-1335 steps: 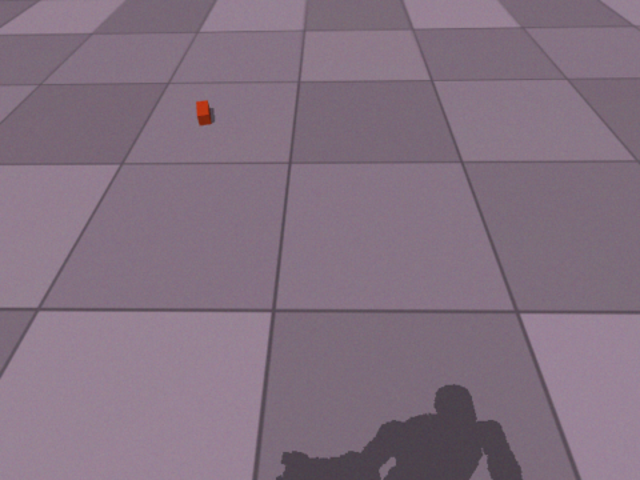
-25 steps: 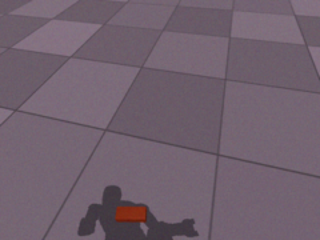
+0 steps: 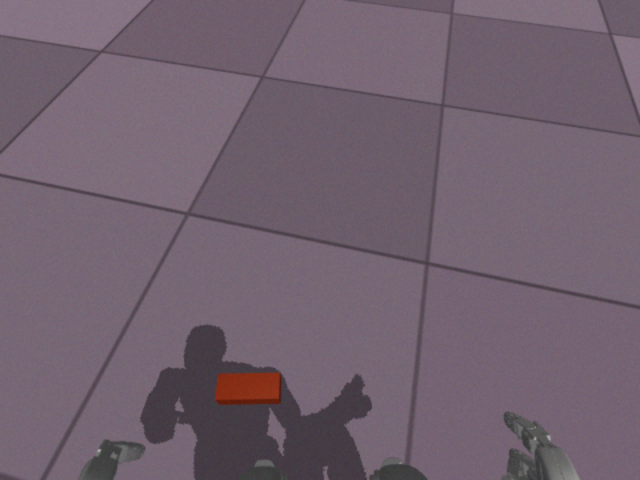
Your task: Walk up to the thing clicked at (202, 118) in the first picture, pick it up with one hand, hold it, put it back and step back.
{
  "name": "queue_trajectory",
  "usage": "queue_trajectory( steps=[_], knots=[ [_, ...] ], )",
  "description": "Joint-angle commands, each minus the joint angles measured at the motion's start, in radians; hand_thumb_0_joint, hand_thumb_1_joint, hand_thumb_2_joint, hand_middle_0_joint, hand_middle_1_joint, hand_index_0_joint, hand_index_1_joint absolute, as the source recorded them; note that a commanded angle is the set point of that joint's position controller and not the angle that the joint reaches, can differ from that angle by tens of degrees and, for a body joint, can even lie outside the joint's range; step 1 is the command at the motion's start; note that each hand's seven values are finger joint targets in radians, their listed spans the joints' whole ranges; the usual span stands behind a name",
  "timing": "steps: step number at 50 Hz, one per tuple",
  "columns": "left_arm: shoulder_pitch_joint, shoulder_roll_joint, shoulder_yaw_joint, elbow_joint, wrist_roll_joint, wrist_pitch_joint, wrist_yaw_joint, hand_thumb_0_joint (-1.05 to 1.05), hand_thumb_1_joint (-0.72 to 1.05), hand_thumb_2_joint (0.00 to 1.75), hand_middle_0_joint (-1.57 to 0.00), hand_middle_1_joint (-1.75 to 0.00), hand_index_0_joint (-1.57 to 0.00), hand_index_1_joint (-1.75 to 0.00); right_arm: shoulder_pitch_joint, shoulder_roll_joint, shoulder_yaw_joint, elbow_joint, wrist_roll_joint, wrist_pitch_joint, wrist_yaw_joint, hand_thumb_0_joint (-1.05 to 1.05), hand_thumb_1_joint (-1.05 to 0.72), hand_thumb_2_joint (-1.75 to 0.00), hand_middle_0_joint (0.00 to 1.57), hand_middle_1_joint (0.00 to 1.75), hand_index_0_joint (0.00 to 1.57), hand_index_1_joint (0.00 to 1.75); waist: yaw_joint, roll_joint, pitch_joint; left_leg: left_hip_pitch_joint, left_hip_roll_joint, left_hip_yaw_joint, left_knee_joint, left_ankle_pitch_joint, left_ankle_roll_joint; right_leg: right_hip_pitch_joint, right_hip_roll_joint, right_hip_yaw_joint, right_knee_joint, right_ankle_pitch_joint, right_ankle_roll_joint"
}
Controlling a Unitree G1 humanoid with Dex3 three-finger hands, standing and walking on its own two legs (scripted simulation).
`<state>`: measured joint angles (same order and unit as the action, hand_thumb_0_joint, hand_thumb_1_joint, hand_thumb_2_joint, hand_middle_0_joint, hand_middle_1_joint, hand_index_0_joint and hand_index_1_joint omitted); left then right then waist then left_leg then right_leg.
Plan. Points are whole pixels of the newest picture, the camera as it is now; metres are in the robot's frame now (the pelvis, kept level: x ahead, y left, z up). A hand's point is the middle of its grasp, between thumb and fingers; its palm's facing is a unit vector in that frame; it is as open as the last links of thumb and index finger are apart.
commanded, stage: rise first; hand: left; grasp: from above
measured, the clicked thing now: (249, 388) +0.41 +0.20 -0.68
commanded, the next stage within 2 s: none
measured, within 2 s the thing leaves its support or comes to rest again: neither
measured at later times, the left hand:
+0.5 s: hand (166, 478) +0.18 +0.26 -0.29, palm faces -0.41 -0.63 -0.66, open 14.1 cm
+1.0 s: hand (195, 419) +0.29 +0.27 -0.45, palm faces -0.49 -0.20 -0.85, open 14.0 cm
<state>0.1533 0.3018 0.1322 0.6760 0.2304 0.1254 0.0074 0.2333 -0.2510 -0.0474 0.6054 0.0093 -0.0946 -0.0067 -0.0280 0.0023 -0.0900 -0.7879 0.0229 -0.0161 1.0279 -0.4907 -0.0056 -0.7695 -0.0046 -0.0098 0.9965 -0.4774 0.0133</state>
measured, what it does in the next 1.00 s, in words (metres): lowers itself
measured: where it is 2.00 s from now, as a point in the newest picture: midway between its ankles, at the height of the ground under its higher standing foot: outside the picture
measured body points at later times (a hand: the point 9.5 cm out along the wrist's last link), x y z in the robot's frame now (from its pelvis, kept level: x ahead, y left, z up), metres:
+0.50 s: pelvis -0.04 +0.00 -0.14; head +0.11 +0.01 +0.28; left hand +0.20 +0.29 -0.25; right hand +0.17 -0.26 -0.23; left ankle +0.00 +0.12 -0.67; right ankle +0.00 -0.13 -0.67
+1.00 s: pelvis -0.09 +0.00 -0.30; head +0.11 +0.02 +0.10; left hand +0.31 +0.28 -0.40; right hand +0.00 -0.28 -0.43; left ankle +0.00 +0.12 -0.67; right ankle +0.00 -0.13 -0.67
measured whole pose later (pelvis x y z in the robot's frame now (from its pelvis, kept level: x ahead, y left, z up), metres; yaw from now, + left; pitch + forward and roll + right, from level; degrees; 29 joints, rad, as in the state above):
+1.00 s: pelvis -0.09 +0.00 -0.30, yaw -3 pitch +33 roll -4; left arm -0.60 0.58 0.09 1.10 1.00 -0.22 0.23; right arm 0.15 -0.27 -0.05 0.74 -0.05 -0.10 0.07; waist -0.09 0.02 -0.13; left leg -2.08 0.01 -0.09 2.16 -0.66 -0.01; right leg -2.04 0.00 -0.04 2.11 -0.65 0.01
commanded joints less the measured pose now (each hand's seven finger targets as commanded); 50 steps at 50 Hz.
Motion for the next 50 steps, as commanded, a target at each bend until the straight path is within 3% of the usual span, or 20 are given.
queue_trajectory(
  steps=[1,3,4,6,8,11,15,19,22,23,26,28,31,36,39,45,47,48,50],
  knots=[
    [0.062,0.169,0.054,-0.25,0.024,-0.001,0.026,0.0,-0.61,1.0,-0.08,-1.05,-0.07,-1.07,-0.014,-0.142,-0.055,-0.159,0.0,-0.057,-0.012,0.0,-0.92,-0.9,0.2,0.3,0.2,0.3,0.004,0.056,-0.252,0.098,-0.008,-0.003,-0.074,0.321,0.005,0.042,0.019,-0.026,-0.043,0.246,-0.036],
    [0.095,0.171,0.052,-0.287,0.039,0.014,0.025,0.0,-0.6,0.99,-0.08,-1.06,-0.08,-1.07,-0.023,-0.14,-0.055,-0.171,-0.001,-0.061,-0.012,0.0,-0.92,-0.91,0.2,0.3,0.2,0.3,0.007,0.071,-0.256,0.068,-0.007,-0.009,-0.05,0.296,0.005,0.003,0.017,-0.027,-0.015,0.225,-0.036],
    [0.113,0.147,0.032,-0.304,0.042,0.021,0.023,0.0,-0.59,0.98,-0.08,-1.06,-0.07,-1.06,-0.023,-0.14,-0.056,-0.174,-0.003,-0.063,-0.01,0.0,-0.92,-0.9,0.2,0.3,0.2,0.3,0.0,0.063,-0.264,0.06,-0.002,-0.015,-0.038,0.296,0.004,-0.019,0.018,-0.03,0.005,0.219,-0.035],
    [0.116,0.17,0.052,-0.345,0.061,0.03,0.029,0.0,-0.59,0.97,-0.08,-1.06,-0.08,-1.06,-0.019,-0.141,-0.056,-0.18,-0.005,-0.069,-0.008,0.0,-0.93,-0.91,0.2,0.3,0.2,0.3,0.003,0.084,-0.287,0.029,-0.005,-0.015,-0.003,0.28,0.004,-0.052,0.017,-0.028,0.038,0.212,-0.035],
    [0.156,0.147,0.039,-0.368,0.073,0.035,0.032,0.0,-0.6,0.97,-0.09,-1.06,-0.09,-1.06,-0.034,-0.137,-0.051,-0.195,-0.005,-0.077,-0.004,0.0,-0.94,-0.91,0.2,0.3,0.2,0.3,0.003,0.077,-0.304,0.0,-0.003,-0.026,0.031,0.295,0.003,-0.099,0.018,-0.033,0.086,0.206,-0.038],
    [0.044,0.174,0.032,-0.371,0.113,0.024,0.041,0.0,-0.6,0.95,-0.1,-1.07,-0.1,-1.07,-0.051,-0.137,-0.045,-0.198,-0.001,-0.091,-0.007,0.0,-0.95,-0.91,0.2,0.3,0.2,0.3,-0.028,0.062,-0.281,-0.094,-0.008,-0.027,0.093,0.192,0.01,-0.191,0.018,-0.027,0.135,0.144,-0.038],
    [-0.048,0.184,0.015,-0.306,0.19,-0.034,0.055,0.0,-0.56,0.96,-0.08,-1.07,-0.08,-1.06,-0.063,-0.15,-0.048,-0.184,-0.004,-0.123,-0.002,0.0,-0.9,-0.9,0.2,0.3,0.2,0.3,-0.033,0.063,-0.31,-0.226,-0.017,-0.031,0.204,0.085,0.012,-0.339,0.014,-0.021,0.252,0.065,-0.038],
    [-0.172,0.214,-0.017,-0.253,0.276,-0.105,0.074,0.0,-0.53,0.97,-0.08,-1.06,-0.08,-1.06,-0.077,-0.177,-0.058,-0.154,-0.002,-0.142,0.007,0.0,-0.88,-0.9,0.2,0.3,0.2,0.3,-0.036,0.092,-0.402,-0.3,-0.015,-0.046,0.312,0.093,0.004,-0.494,0.012,-0.021,0.393,0.061,-0.043],
    [-0.2,0.271,0.024,-0.165,0.347,-0.146,0.11,0.0,-0.53,0.96,-0.09,-1.07,-0.09,-1.06,-0.082,-0.184,-0.059,-0.122,-0.002,-0.145,0.015,0.0,-0.9,-0.9,0.2,0.3,0.2,0.3,-0.003,0.081,-0.469,-0.401,-0.028,-0.025,0.417,0.118,0.011,-0.538,0.014,-0.015,0.473,0.091,-0.044],
    [-0.222,0.269,0.019,-0.143,0.368,-0.158,0.12,0.0,-0.52,0.96,-0.09,-1.06,-0.1,-1.05,-0.081,-0.188,-0.062,-0.117,-0.002,-0.145,0.019,0.0,-0.9,-0.9,0.2,0.3,0.2,0.3,-0.008,0.066,-0.492,-0.431,-0.031,-0.027,0.443,0.114,0.012,-0.56,0.016,-0.015,0.5,0.089,-0.044],
    [-0.312,0.335,0.042,-0.118,0.42,-0.191,0.142,0.0,-0.53,0.95,-0.11,-1.06,-0.12,-1.05,-0.076,-0.198,-0.068,-0.083,-0.004,-0.138,0.029,0.0,-0.92,-0.91,0.2,0.3,0.2,0.3,0.015,0.083,-0.585,-0.477,-0.035,-0.015,0.534,0.167,0.017,-0.61,0.017,-0.013,0.571,0.126,-0.045],
    [-0.415,0.34,0.022,-0.086,0.462,-0.209,0.154,0.0,-0.56,0.97,-0.1,-1.06,-0.11,-1.06,-0.072,-0.197,-0.074,-0.066,-0.008,-0.132,0.034,0.0,-0.93,-0.91,0.2,0.3,0.2,0.3,-0.006,0.078,-0.597,-0.558,-0.039,0.0,0.59,0.116,0.02,-0.644,0.018,-0.01,0.597,0.099,-0.043],
    [-0.524,0.384,0.032,-0.023,0.519,-0.236,0.172,0.0,-0.56,0.97,-0.11,-1.06,-0.11,-1.05,-0.056,-0.204,-0.078,-0.031,-0.013,-0.119,0.041,0.0,-0.93,-0.91,0.2,0.3,0.2,0.3,0.004,0.068,-0.647,-0.621,-0.039,0.002,0.661,0.084,0.023,-0.702,0.018,-0.015,0.654,0.067,-0.044],
    [-0.714,0.455,0.034,0.082,0.603,-0.282,0.198,0.0,-0.54,0.99,-0.12,-1.02,-0.11,-1.03,-0.016,-0.208,-0.086,0.005,-0.025,-0.096,0.046,0.0,-0.91,-0.91,0.2,0.3,0.2,0.3,-0.013,0.033,-0.708,-0.742,-0.043,0.024,0.769,0.012,0.034,-0.724,0.02,-0.015,0.698,0.01,-0.035],
    [-0.794,0.502,0.046,0.156,0.649,-0.307,0.213,0.0,-0.51,1.01,-0.07,-1.04,-0.07,-1.04,-0.003,-0.209,-0.085,0.021,-0.033,-0.079,0.052,0.0,-0.87,-0.89,0.2,0.3,0.2,0.3,-0.016,0.02,-0.701,-0.828,-0.046,0.024,0.815,-0.038,0.041,-0.765,0.023,-0.022,0.732,-0.049,-0.034],
    [-0.937,0.531,0.026,0.261,0.746,-0.344,0.249,0.0,-0.51,1.01,-0.05,-1.04,-0.06,-1.03,0.027,-0.219,-0.079,0.051,-0.051,-0.043,0.061,0.0,-0.87,-0.89,0.2,0.3,0.2,0.3,-0.042,0.074,-0.675,-0.856,-0.045,0.007,0.859,-0.1,0.038,-0.9,0.028,-0.061,0.811,-0.115,-0.043],
    [-0.961,0.518,0.007,0.314,0.77,-0.353,0.261,0.0,-0.53,1.03,-0.05,-1.03,-0.05,-1.02,0.028,-0.221,-0.073,0.058,-0.054,-0.029,0.065,0.0,-0.88,-0.9,0.2,0.3,0.2,0.3,-0.06,0.095,-0.621,-0.889,-0.046,-0.007,0.854,-0.155,0.036,-0.964,0.029,-0.077,0.837,-0.163,-0.046],
    [-0.975,0.542,0.018,0.323,0.783,-0.36,0.271,0.0,-0.53,1.02,-0.05,-1.02,-0.05,-1.02,0.025,-0.225,-0.072,0.061,-0.057,-0.024,0.067,0.0,-0.88,-0.9,0.2,0.3,0.2,0.3,-0.057,0.101,-0.607,-0.886,-0.044,-0.021,0.856,-0.178,0.034,-1.0,0.028,-0.086,0.855,-0.181,-0.048],
    [-1.014,0.55,0.01,0.341,0.818,-0.365,0.287,0.0,-0.53,1.03,-0.05,-1.01,-0.05,-1.0,0.033,-0.226,-0.067,0.069,-0.063,-0.01,0.074,0.0,-0.88,-0.9,0.2,0.3,0.2,0.3,-0.064,0.129,-0.628,-0.878,-0.045,-0.017,0.881,-0.148,0.034,-1.015,0.027,-0.09,0.88,-0.149,-0.05]
  ],
)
